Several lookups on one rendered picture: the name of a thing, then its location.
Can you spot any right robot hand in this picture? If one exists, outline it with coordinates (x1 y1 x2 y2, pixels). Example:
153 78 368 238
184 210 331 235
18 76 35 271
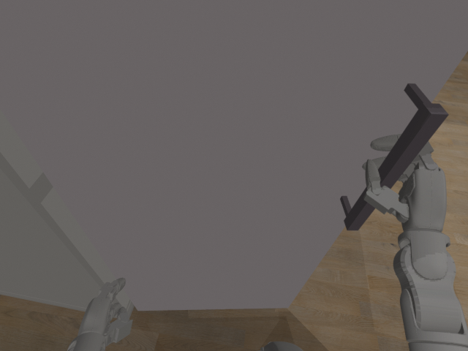
362 134 447 232

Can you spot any handle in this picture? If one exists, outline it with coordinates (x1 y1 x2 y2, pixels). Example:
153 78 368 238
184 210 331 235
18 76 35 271
340 83 449 230

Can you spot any robot right forearm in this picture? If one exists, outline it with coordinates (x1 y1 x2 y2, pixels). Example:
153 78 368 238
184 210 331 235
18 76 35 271
393 228 468 351

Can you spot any fridge door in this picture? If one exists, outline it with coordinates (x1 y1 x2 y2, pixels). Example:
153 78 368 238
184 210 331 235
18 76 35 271
0 0 468 311

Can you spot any robot left forearm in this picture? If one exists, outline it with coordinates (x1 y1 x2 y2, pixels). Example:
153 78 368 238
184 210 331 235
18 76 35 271
67 332 106 351

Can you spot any left robot hand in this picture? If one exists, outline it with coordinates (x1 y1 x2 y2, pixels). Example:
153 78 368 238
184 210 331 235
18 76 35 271
78 278 133 346

